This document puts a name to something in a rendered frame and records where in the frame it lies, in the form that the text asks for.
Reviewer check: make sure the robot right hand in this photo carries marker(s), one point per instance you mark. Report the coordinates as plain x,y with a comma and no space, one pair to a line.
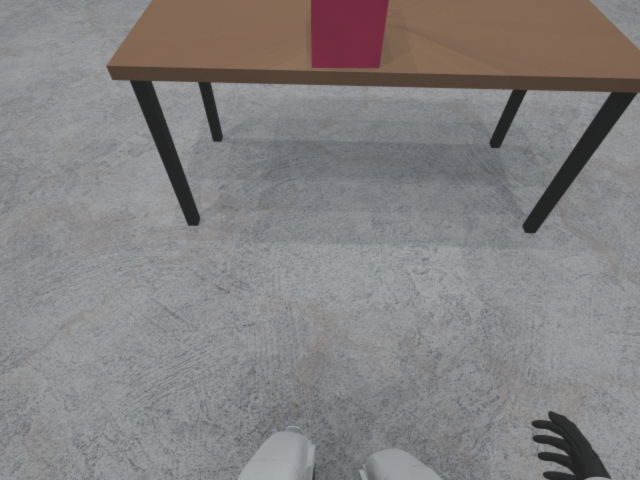
582,460

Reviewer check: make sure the carton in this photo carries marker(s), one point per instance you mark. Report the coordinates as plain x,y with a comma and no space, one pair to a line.
347,33

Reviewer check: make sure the robot left thigh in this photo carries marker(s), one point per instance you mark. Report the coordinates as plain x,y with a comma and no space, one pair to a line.
283,456

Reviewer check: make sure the table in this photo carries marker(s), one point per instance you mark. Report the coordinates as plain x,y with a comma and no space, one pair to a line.
519,45

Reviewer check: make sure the robot thigh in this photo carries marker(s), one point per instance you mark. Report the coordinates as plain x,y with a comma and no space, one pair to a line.
395,464
283,456

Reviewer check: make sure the robot right thigh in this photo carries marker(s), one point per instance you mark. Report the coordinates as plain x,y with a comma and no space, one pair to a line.
395,464

